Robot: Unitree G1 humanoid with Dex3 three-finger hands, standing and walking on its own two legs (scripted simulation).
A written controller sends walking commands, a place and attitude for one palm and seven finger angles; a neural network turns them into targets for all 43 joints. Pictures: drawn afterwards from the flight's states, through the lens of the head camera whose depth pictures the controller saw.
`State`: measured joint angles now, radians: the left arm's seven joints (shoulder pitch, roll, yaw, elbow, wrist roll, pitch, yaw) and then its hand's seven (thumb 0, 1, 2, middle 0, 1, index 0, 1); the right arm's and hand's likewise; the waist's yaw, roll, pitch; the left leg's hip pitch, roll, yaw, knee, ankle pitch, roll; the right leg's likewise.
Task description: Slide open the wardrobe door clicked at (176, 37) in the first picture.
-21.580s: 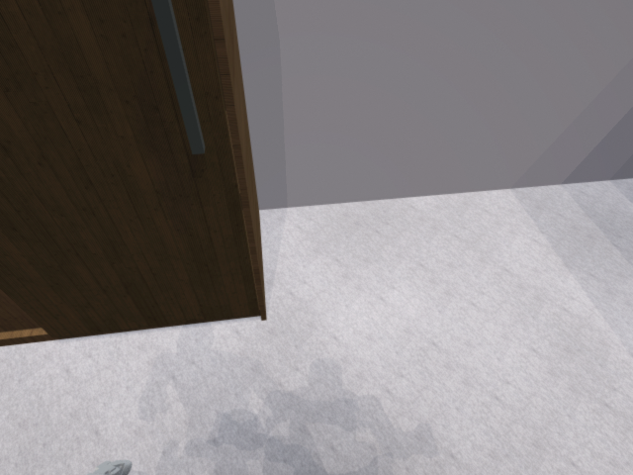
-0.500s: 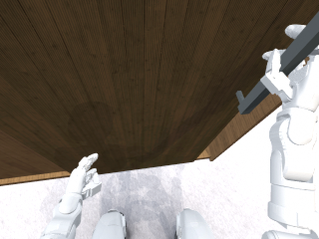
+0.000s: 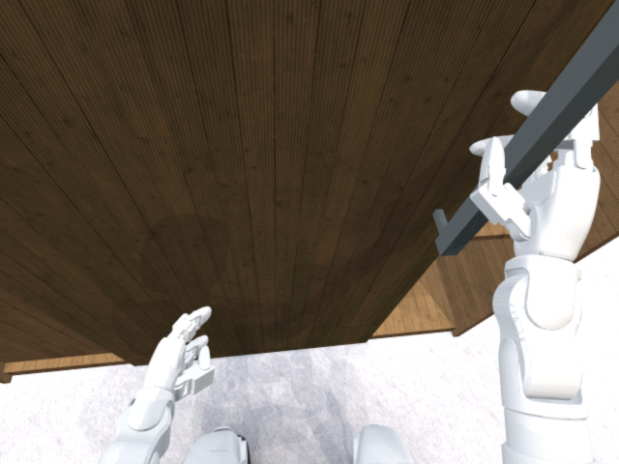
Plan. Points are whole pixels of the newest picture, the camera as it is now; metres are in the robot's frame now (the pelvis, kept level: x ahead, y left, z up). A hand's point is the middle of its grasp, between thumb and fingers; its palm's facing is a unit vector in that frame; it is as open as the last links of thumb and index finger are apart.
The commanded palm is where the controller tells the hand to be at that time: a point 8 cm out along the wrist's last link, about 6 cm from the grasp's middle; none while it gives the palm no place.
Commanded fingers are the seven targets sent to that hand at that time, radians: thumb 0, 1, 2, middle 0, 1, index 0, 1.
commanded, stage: step sideways, sliding the door along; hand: right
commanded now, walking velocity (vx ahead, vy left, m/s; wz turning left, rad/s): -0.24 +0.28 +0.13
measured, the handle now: (504, 151) +0.38 -0.19 +0.19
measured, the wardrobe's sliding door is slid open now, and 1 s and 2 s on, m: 0.31 0.54 0.54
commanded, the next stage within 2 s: stop walking and hold the door there in 0.80 s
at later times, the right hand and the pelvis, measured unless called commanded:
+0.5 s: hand (272, 201) +0.32 +0.03 +0.19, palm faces -0.02 +0.99 -0.15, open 6.7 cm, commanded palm +0.31 +0.01 +0.19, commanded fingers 0.00 -0.90 -0.90 0.45 1.40 0.45 1.40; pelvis -0.05 +0.14 +0.01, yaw +8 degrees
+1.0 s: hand (236, 197) +0.32 +0.06 +0.20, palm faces +0.18 +0.97 -0.13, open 6.4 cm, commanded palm +0.29 +0.02 +0.17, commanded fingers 0.00 -0.90 -0.90 0.45 1.40 0.45 1.40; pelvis -0.10 +0.26 +0.03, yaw +6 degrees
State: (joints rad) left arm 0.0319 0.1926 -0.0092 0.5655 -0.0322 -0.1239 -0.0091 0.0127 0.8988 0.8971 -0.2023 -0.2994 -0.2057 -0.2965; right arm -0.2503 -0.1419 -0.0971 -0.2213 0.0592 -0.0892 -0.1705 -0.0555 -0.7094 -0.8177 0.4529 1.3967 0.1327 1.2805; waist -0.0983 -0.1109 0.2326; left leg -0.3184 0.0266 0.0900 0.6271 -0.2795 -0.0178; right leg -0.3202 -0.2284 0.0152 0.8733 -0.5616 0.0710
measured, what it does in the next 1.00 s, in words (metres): steps to the left: right foot, then left foot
